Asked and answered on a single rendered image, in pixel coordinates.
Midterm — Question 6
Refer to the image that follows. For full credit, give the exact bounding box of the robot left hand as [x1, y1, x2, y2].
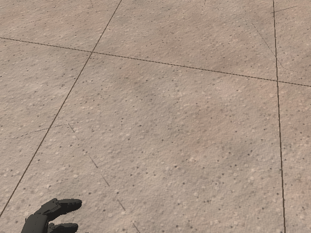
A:
[20, 198, 88, 233]

